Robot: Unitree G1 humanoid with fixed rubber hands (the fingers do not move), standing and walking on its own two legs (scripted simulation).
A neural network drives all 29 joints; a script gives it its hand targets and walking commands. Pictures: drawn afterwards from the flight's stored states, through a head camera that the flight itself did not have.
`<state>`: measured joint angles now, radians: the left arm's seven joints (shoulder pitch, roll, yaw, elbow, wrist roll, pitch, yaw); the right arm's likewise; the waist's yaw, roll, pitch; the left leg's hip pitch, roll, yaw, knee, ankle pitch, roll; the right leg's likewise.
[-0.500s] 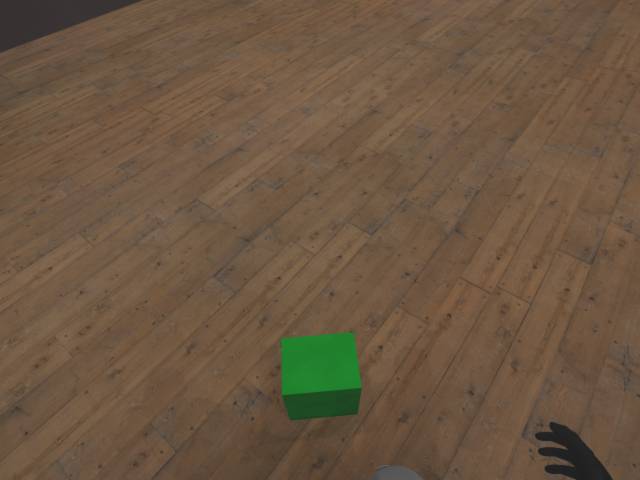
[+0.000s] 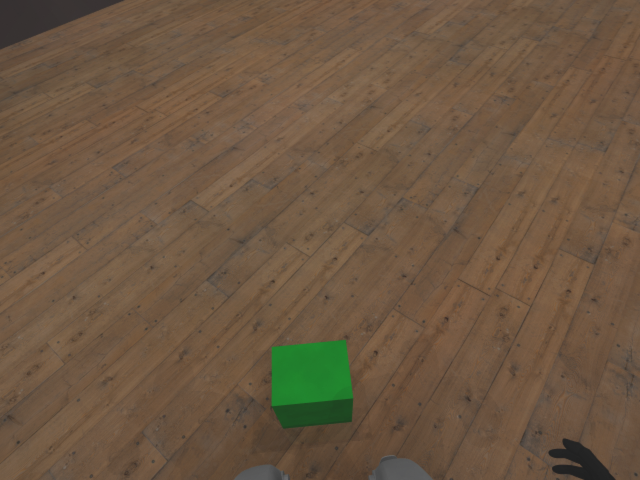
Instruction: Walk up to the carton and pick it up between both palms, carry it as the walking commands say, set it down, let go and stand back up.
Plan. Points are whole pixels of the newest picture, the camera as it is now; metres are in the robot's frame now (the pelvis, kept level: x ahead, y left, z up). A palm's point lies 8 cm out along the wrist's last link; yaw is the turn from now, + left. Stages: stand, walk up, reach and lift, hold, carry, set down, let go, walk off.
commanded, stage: walk up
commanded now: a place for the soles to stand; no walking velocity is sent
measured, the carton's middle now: (313, 385) +0.43 +0.07 -0.62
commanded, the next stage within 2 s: reach and lift in 1.46 s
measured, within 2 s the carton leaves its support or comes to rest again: neither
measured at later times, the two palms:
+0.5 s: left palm out of the picture +0.08 +0.33 -0.08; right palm out of the picture +0.11 -0.32 -0.10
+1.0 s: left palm out of the picture +0.07 +0.33 -0.07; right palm out of the picture +0.11 -0.32 -0.10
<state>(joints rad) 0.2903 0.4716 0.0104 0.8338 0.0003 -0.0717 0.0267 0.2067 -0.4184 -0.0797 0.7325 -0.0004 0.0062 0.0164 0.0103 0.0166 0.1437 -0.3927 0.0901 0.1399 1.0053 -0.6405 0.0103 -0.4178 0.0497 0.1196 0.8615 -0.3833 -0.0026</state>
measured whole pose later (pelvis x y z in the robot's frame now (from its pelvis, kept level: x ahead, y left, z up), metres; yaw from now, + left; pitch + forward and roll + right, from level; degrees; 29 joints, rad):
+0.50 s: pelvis +0.01 +0.00 +0.00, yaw -1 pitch -4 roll +1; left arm 0.29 0.46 0.01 0.84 0.00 -0.06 0.04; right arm 0.21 -0.41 -0.08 0.73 0.00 0.01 0.01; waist -0.03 0.02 0.13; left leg -0.34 0.08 0.14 0.86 -0.44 0.00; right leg -0.40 0.05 0.12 0.89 -0.42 0.00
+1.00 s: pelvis +0.00 +0.00 +0.00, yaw +0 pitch -5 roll +2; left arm 0.29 0.46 0.01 0.84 0.00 -0.06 0.04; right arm 0.21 -0.41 -0.08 0.73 0.00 0.03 0.02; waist -0.01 0.02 0.13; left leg -0.34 0.08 0.14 0.86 -0.43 0.01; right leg -0.40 0.05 0.12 0.89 -0.41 -0.01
